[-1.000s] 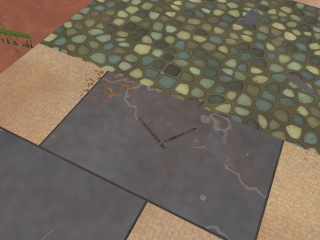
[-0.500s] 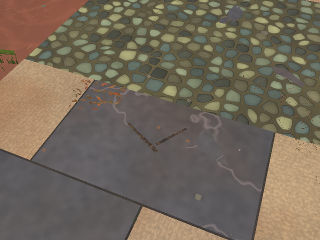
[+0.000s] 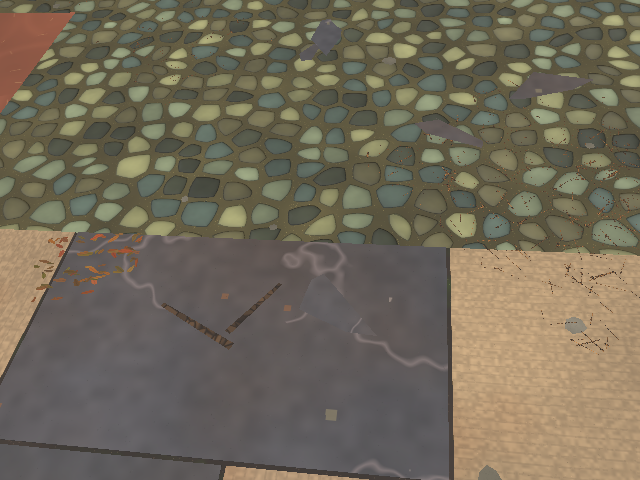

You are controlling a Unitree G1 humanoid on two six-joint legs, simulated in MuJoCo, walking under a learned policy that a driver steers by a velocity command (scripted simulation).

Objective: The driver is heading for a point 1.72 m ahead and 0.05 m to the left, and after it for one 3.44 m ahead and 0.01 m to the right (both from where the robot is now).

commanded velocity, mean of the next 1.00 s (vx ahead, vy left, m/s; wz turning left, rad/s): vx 0.46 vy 0.00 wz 0.01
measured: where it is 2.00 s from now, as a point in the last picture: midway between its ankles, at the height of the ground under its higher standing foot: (319, 275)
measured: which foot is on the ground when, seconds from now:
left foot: up 0.00-0.28, down 0.30-0.74, up 0.76-1.00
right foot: down 0.00-0.30, up 0.32-0.72, down 0.74-1.00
